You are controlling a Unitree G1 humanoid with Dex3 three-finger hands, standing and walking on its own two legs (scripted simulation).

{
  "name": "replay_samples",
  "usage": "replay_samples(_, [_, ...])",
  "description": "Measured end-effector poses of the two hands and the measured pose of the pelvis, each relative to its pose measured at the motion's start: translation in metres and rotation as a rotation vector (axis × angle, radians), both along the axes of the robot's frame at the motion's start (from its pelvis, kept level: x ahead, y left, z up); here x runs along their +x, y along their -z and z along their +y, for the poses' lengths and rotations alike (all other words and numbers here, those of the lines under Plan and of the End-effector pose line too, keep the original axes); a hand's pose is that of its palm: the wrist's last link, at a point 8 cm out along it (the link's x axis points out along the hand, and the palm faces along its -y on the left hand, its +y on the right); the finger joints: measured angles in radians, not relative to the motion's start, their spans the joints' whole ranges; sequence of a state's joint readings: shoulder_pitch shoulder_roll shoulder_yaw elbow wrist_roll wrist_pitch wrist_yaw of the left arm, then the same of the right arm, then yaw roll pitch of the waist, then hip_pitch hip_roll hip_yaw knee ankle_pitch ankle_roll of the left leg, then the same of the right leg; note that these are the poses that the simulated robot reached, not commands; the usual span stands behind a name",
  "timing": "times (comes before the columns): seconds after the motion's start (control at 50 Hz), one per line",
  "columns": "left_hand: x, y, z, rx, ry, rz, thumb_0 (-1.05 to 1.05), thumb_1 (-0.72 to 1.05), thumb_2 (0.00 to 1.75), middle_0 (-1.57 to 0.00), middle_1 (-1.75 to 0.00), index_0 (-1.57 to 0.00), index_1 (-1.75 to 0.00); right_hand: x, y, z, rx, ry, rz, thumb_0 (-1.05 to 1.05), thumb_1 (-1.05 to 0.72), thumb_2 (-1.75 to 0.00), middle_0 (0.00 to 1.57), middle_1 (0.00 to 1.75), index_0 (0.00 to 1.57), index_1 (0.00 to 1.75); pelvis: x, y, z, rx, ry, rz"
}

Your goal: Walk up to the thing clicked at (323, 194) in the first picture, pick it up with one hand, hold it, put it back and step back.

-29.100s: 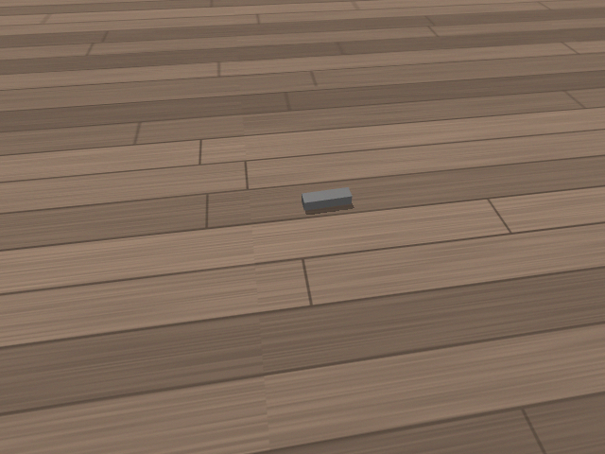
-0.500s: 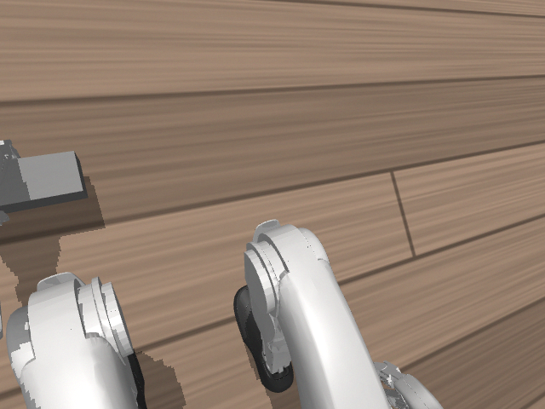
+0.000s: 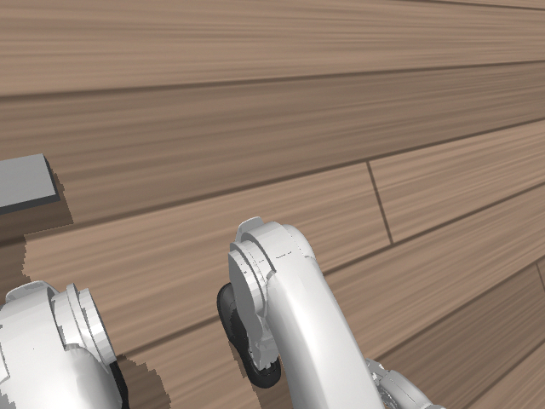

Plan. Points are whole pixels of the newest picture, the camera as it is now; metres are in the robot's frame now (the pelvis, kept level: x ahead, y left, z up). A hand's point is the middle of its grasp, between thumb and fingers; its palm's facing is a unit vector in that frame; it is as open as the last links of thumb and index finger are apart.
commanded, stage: rest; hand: left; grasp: from above
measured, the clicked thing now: out of the picture +0.45 +0.29 -0.26
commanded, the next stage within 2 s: open in 0.44 s
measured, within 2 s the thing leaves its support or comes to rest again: rests again in 0.02 s
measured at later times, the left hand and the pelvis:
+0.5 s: hand out of the picture +0.43 +0.29 -0.24, palm faces -0.44 -0.11 -0.89, open 9.3 cm; pelvis +0.00 +0.00 +0.00, yaw -1 degrees
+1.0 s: hand out of the picture +0.44 +0.29 -0.25, palm faces -0.45 -0.11 -0.89, open 12.2 cm; pelvis -0.01 +0.00 +0.01, yaw -2 degrees
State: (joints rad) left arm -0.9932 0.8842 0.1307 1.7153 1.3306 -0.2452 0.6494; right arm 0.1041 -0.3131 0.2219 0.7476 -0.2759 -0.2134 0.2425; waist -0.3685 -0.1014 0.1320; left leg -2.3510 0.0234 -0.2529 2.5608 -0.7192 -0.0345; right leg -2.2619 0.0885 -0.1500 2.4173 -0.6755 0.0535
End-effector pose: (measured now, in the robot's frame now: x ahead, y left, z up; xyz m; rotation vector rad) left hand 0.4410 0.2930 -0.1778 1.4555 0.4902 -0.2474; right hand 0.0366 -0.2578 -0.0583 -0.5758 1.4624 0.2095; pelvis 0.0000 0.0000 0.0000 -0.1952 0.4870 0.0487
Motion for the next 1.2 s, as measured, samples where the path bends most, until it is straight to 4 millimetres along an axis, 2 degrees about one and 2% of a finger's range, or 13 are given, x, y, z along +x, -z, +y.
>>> replay_samples(0.64, [-0.001, 0.008, -0.004, 0.004, 0.002, -0.007, -0.01, 0.11, 0.39, -0.77, -0.47, -0.79, -0.43, 0.007, -0.013, 0.007, 0.028, -0.078, -0.031, 0.0, -0.91, -0.9, 0.21, 0.3, 0.2, 0.3, -0.004, -0.003, 0.003, -0.023, 0.011, -0.031])
replay_samples(0.76, [-0.001, 0.009, -0.002, 0.004, 0.004, -0.003, -0.01, 0.09, 0.47, -0.65, -0.52, -0.67, -0.5, 0.005, -0.013, 0.008, 0.031, -0.082, -0.03, 0.0, -0.9, -0.9, 0.21, 0.3, 0.2, 0.3, -0.006, -0.003, 0.003, -0.024, 0.013, -0.036])
replay_samples(0.98, [0.002, 0.01, 0.002, 0.008, -0.005, -0.003, 0.0, -0.18, 0.72, -0.39, -0.68, -0.39, -0.69, 0.002, -0.017, 0.01, 0.029, -0.086, -0.016, 0.0, -0.9, -0.9, 0.21, 0.3, 0.2, 0.3, -0.006, -0.005, 0.004, -0.03, 0.014, -0.033])
replay_samples(1.2, [0.001, 0.012, 0.001, 0.0, 0.006, -0.005, 0.0, -0.4, 0.91, -0.19, -0.87, -0.19, -0.88, 0.001, -0.018, 0.014, 0.032, -0.09, -0.005, 0.0, -0.9, -0.9, 0.21, 0.3, 0.2, 0.3, -0.006, -0.007, 0.004, -0.036, 0.015, -0.033])
